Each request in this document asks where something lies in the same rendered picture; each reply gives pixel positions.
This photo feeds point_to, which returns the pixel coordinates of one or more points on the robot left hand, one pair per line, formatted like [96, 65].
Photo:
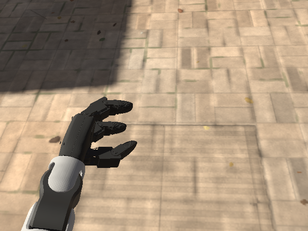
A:
[88, 127]

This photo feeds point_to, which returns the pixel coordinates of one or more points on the robot left forearm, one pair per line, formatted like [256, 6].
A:
[59, 192]

